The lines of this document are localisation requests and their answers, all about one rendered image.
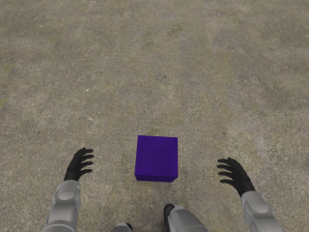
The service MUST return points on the left robot forearm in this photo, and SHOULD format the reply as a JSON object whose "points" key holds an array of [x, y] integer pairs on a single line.
{"points": [[63, 216]]}

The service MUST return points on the right robot thigh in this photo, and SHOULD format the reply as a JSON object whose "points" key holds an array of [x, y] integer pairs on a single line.
{"points": [[183, 220]]}

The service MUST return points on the left robot hand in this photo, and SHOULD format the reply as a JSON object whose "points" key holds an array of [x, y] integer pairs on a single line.
{"points": [[74, 171]]}

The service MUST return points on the right robot hand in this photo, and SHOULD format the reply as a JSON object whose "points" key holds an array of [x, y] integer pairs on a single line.
{"points": [[241, 182]]}

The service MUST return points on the right robot shin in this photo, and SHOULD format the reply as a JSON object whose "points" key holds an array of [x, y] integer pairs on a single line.
{"points": [[177, 208]]}

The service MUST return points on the carton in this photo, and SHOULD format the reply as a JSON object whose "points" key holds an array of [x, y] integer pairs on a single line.
{"points": [[156, 159]]}

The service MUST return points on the right robot forearm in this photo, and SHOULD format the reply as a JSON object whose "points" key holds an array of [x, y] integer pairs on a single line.
{"points": [[259, 214]]}

